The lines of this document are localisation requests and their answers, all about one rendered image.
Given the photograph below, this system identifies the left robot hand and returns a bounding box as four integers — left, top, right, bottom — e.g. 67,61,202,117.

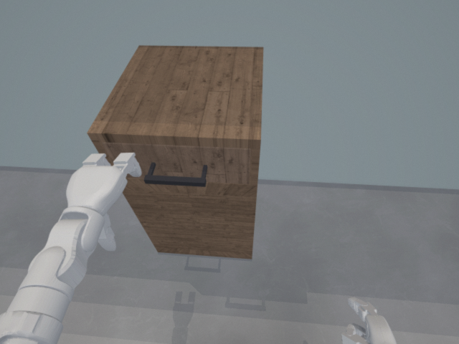
66,153,142,251

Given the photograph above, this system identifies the robot left forearm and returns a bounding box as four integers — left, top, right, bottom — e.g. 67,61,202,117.
0,206,105,344

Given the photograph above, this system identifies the cabinet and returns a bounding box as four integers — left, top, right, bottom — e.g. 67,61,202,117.
87,45,263,259

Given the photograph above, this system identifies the handle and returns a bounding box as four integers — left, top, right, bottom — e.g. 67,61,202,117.
144,163,207,187

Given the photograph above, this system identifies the right robot hand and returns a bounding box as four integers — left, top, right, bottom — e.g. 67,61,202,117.
342,297,397,344

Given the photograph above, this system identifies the drawer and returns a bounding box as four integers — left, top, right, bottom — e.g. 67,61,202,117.
102,142,251,184

